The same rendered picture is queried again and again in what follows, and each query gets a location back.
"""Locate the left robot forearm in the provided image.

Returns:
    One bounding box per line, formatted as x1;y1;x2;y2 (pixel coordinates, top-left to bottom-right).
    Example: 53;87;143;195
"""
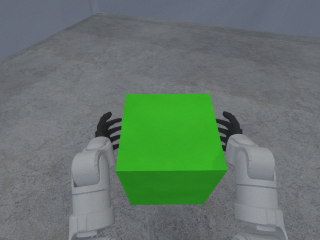
68;136;116;240

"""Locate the right robot hand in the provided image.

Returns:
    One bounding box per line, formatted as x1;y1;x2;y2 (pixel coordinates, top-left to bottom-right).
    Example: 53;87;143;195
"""
216;111;243;152

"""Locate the carton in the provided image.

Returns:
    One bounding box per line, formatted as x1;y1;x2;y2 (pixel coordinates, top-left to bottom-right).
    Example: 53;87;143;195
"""
115;94;228;205

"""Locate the right robot forearm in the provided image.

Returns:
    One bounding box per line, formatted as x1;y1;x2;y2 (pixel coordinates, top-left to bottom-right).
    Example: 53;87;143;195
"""
226;134;288;240

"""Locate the left robot hand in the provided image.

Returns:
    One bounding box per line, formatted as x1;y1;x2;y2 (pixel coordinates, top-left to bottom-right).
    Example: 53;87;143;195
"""
95;112;122;150

